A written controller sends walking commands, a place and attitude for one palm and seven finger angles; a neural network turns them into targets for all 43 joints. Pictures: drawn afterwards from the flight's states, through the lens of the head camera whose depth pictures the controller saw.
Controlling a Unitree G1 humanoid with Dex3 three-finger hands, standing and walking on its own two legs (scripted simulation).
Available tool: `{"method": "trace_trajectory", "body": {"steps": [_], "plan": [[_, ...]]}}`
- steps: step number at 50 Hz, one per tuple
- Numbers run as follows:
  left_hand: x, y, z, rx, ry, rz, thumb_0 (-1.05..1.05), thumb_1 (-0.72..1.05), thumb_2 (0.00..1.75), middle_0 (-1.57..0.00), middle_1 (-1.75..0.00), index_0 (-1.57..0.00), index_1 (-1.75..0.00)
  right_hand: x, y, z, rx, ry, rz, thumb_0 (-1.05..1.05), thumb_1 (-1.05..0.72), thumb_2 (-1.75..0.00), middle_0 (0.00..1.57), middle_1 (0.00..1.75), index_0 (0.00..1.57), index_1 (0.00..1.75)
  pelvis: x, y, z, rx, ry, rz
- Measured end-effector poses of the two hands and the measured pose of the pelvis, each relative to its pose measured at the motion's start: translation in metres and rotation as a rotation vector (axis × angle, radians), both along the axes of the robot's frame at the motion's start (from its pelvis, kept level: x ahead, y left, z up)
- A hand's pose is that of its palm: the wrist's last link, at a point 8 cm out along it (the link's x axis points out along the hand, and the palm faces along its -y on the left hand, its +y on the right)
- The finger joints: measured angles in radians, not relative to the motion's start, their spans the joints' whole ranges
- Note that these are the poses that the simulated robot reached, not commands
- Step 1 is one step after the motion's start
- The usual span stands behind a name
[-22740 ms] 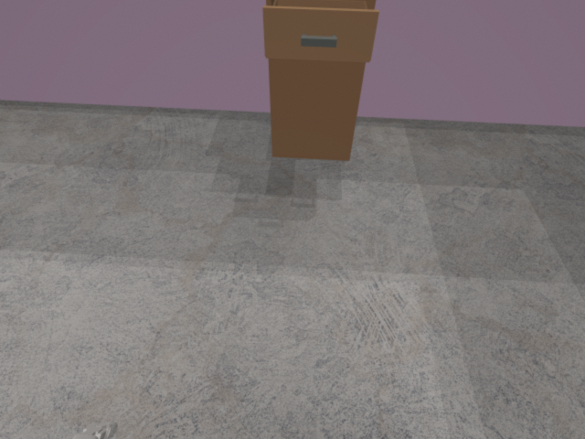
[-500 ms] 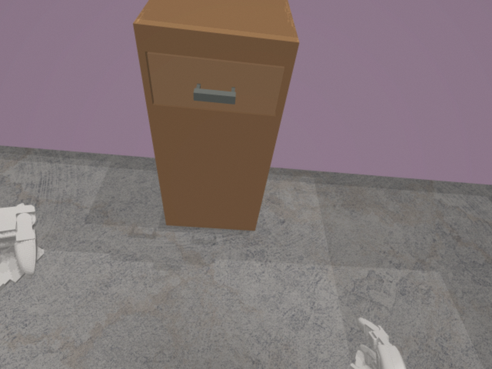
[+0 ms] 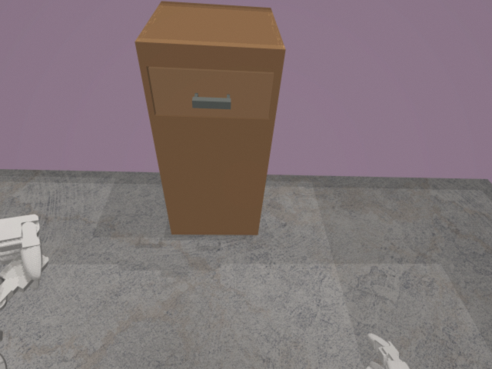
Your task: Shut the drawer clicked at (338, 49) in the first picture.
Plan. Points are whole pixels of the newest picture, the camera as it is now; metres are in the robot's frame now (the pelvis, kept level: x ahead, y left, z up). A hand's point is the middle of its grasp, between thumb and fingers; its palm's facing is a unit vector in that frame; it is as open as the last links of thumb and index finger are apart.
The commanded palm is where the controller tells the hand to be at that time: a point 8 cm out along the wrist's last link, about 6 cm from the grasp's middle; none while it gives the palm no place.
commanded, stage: stop stepping back and stand still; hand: left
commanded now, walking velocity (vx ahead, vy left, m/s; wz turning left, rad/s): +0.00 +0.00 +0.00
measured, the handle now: (212, 99) +0.88 +0.12 +0.01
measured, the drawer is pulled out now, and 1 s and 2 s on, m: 0.00 0.00 0.00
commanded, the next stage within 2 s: let the arm hang, fingers relaxed in 0.14 s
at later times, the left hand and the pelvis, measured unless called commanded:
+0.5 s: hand out of the picture +0.10 +0.19 -0.15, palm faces +0.07 -0.97 -0.22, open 3.0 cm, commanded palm none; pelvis +0.01 +0.01 +0.00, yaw +3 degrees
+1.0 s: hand out of the picture -0.04 +0.19 -0.16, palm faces +0.07 -0.98 -0.20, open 6.9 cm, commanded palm none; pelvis +0.00 +0.02 +0.02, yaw +2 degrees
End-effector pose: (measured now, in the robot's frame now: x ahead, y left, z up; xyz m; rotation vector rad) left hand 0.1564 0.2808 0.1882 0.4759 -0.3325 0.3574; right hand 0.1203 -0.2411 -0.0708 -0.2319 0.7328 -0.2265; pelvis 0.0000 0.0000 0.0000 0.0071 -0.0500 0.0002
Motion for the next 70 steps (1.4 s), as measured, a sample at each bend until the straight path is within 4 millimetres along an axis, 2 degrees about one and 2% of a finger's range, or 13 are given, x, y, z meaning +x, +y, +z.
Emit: {"method": "trace_trajectory", "body": {"steps": [6,13,15,18,20,22,24,25,34,41,52,60,70], "plan": [[-0.012,-0.014,0.018,0.123,0.05,-0.017,0.01,0.89,0.89,-1.41,-1.6,-1.41,-1.6,0.005,0.016,-0.01,0.087,0.028,0.062,0.01,-0.9,-0.9,0.21,0.3,0.21,0.3,0.001,-0.009,0.003,-0.012,0.029,0.006],[-0.003,-0.003,-0.003,0.051,0.12,0.048,0.01,0.88,0.89,-1.41,-1.6,-1.41,-1.6,0.022,0.011,-0.02,0.08,0.096,0.094,0.01,-0.9,-0.9,0.21,0.3,0.21,0.3,0.015,-0.003,0.005,-0.013,0.043,0.022],[0.013,0.009,-0.053,-0.018,0.297,0.065,0.0,0.89,0.9,-1.4,-1.6,-1.41,-1.6,0.029,0.006,-0.031,0.084,0.122,0.121,0.01,-0.9,-0.9,0.21,0.3,0.21,0.3,0.015,0.002,0.0,-0.015,0.054,0.041],[0.017,0.015,-0.159,-0.218,0.684,0.129,0.0,0.9,0.9,-1.36,-1.57,-1.37,-1.56,0.032,0.003,-0.043,0.076,0.184,0.116,0.01,-0.9,-0.9,0.21,0.3,0.21,0.3,0.014,0.007,-0.004,-0.009,0.056,0.048],[0.0,0.003,-0.223,-0.334,0.938,0.142,0.0,0.9,0.9,-1.32,-1.52,-1.32,-1.52,0.028,0.003,-0.043,0.07,0.212,0.102,0.01,-0.9,-0.9,0.21,0.3,0.21,0.3,0.013,0.008,-0.004,-0.004,0.046,0.047],[-0.027,-0.018,-0.272,-0.425,1.156,0.124,0.0,0.9,0.9,-1.26,-1.47,-1.26,-1.47,0.02,0.005,-0.04,0.06,0.244,0.084,0.01,-0.91,-0.9,0.21,0.3,0.2,0.3,0.011,0.008,-0.002,-0.001,0.034,0.044],[-0.059,-0.04,-0.304,-0.498,1.328,0.108,0.01,0.91,0.89,-1.2,-1.41,-1.2,-1.4,0.006,0.007,-0.037,0.05,0.29,0.069,0.01,-0.91,-0.9,0.2,0.3,0.2,0.3,0.01,0.009,0.001,-0.003,0.026,0.041],[-0.071,-0.039,-0.31,-0.504,1.359,0.15,0.01,0.9,0.89,-1.17,-1.41,-1.17,-1.37,-0.002,0.009,-0.036,0.045,0.321,0.066,0.01,-0.91,-0.9,0.2,0.3,0.2,0.3,0.009,0.008,0.003,-0.008,0.025,0.043],[-0.173,-0.02,-0.316,-0.573,1.64,0.293,0.01,0.9,0.89,-0.84,-1.06,-0.84,-1.01,-0.075,0.028,-0.049,0.08,0.6,0.032,0.0,-0.91,-0.9,0.2,0.3,0.2,0.3,0.004,0.015,0.016,-0.026,0.033,0.052],[-0.213,-0.022,-0.31,-0.581,1.752,0.343,0.0,0.91,0.89,-0.57,-0.73,-0.57,-0.71,-0.114,0.042,-0.058,0.13,0.688,-0.009,0.0,-0.91,-0.9,0.2,0.3,0.2,0.3,0.002,0.023,0.018,-0.019,0.021,0.041],[-0.197,-0.043,-0.314,-0.601,1.717,0.288,0.0,0.91,0.89,-0.26,-0.37,-0.26,-0.37,-0.145,0.063,-0.065,0.199,0.73,-0.048,0.0,-0.91,-0.9,0.2,0.3,0.2,0.3,0.0,0.023,0.017,-0.009,0.018,0.028],[-0.175,-0.059,-0.318,-0.611,1.665,0.242,0.0,0.91,0.89,-0.21,-0.32,-0.21,-0.31,-0.153,0.067,-0.066,0.223,0.732,-0.068,0.0,-0.91,-0.9,0.2,0.3,0.2,0.3,0.001,0.019,0.017,-0.007,0.016,0.026],[-0.179,-0.065,-0.318,-0.613,1.678,0.26,0.0,0.91,0.89,-0.2,-0.3,-0.2,-0.3,-0.155,0.059,-0.066,0.222,0.741,-0.08,0.0,-0.91,-0.9,0.2,0.3,0.2,0.3,0.003,0.011,0.016,-0.007,0.016,0.025]]}}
